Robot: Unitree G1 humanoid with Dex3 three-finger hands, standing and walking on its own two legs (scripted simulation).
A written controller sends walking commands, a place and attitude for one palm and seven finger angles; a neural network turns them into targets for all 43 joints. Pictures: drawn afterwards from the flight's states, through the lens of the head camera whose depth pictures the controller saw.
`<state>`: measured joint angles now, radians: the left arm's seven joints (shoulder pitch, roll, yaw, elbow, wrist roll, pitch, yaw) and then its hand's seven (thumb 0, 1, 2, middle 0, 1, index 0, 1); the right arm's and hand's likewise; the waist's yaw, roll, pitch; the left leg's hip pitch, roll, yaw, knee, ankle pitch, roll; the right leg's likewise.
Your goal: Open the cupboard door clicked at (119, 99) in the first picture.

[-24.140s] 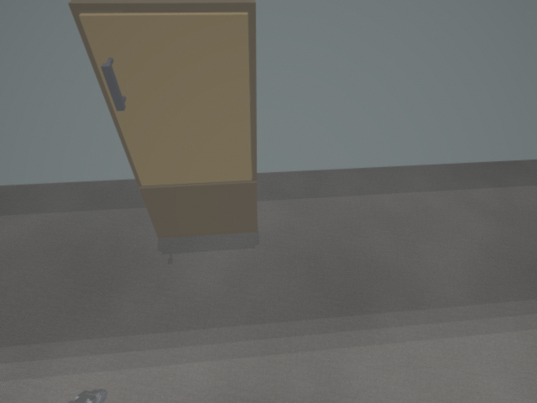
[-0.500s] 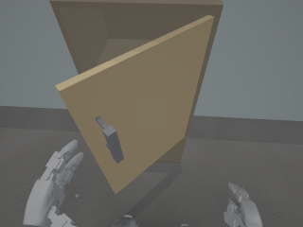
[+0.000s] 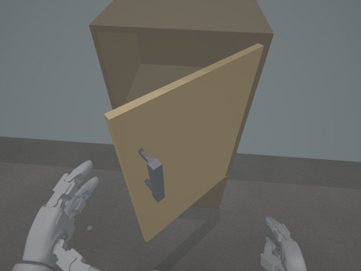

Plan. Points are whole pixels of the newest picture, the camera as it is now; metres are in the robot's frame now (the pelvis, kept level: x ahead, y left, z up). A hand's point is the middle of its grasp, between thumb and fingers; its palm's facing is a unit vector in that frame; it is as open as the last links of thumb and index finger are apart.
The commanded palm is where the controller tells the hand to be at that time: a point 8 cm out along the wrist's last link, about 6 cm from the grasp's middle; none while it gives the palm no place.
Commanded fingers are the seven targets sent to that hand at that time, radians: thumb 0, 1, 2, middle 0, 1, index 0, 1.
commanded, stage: draw the hand back to the body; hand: left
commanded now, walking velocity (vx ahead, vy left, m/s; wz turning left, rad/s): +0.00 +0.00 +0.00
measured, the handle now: (151, 175) +0.30 +0.09 +0.07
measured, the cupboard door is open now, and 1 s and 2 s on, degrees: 45 45 45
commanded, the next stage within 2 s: step back with the hand held close in 1.16 s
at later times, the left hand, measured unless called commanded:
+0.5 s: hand (45, 187) +0.21 +0.24 +0.17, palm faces +0.34 -0.86 -0.39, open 12.5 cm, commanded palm +0.16 +0.28 +0.19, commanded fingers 0.00 0.44 0.70 -0.18 -0.30 -0.18 -0.30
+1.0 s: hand (43, 163) +0.23 +0.24 +0.20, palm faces +0.42 -0.82 -0.38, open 7.6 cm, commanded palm +0.18 +0.28 +0.23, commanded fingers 0.00 0.90 0.90 -0.20 -0.30 -0.20 -0.30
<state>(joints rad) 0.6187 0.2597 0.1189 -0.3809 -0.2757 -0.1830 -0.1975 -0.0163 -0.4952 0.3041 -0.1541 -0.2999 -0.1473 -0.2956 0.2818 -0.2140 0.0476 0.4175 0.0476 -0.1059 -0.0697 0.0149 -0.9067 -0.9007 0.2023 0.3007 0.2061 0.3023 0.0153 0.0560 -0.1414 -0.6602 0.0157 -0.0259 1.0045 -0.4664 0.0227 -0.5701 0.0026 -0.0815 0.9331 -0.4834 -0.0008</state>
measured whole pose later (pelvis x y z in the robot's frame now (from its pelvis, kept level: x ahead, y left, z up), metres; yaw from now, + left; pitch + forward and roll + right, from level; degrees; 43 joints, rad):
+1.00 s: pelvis +0.03 -0.02 +0.06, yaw -1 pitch -3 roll +0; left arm 0.47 0.33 0.32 -0.38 -0.08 -0.04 0.11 0.01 0.85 0.88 -0.21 -0.30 -0.20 -0.30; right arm 0.19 -0.23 0.03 0.62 0.00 -0.08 -0.08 0.01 -0.91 -0.90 0.20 0.30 0.21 0.30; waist 0.06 0.06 0.01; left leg -0.12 0.02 0.02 0.44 -0.26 0.00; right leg -0.07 0.01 -0.04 0.41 -0.28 -0.02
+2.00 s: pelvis -0.08 +0.01 +0.04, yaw +1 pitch -3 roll -2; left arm 0.50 0.40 0.44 -0.49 -0.01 -0.19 0.14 0.01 0.89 0.90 -0.22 -0.30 -0.21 -0.30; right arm 0.21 -0.21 0.01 0.55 0.00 -0.06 -0.08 0.01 -0.91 -0.90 0.20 0.30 0.21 0.30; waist 0.00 0.01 0.07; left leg -0.43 0.00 0.03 0.64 -0.21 0.06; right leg -0.33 0.02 0.02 0.61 -0.23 0.02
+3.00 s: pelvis -0.29 -0.01 +0.04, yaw -5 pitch -3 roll +1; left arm 0.52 0.42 0.41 -0.47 -0.04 -0.16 0.15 0.01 0.90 0.90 -0.21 -0.30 -0.20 -0.30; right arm 0.25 -0.18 0.02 0.63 -0.01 -0.14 -0.06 0.01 -0.91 -0.90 0.20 0.30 0.21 0.30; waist -0.07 -0.05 0.00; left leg -0.34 -0.01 0.05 0.55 -0.21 0.02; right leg -0.25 0.00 -0.04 0.65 -0.46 -0.02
